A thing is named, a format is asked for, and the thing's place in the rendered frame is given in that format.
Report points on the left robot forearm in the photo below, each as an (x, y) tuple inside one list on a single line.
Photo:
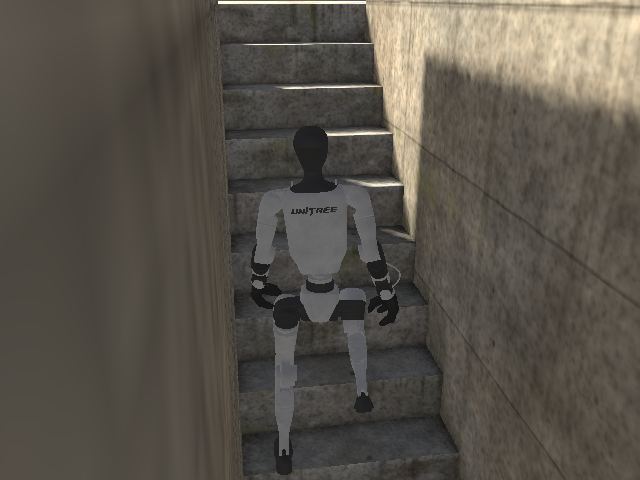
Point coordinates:
[(259, 272)]

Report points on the right robot hand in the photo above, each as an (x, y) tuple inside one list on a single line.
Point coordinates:
[(391, 305)]

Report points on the left robot hand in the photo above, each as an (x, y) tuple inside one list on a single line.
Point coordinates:
[(271, 290)]

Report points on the robot right upper arm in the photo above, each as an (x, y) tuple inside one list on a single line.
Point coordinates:
[(358, 198)]

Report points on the humanoid robot torso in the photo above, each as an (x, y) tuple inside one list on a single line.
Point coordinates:
[(316, 227)]

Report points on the right robot forearm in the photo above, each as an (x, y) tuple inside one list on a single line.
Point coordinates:
[(380, 276)]

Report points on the right robot shin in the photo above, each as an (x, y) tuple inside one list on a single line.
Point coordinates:
[(358, 357)]

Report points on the robot left upper arm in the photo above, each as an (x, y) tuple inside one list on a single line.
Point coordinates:
[(271, 203)]

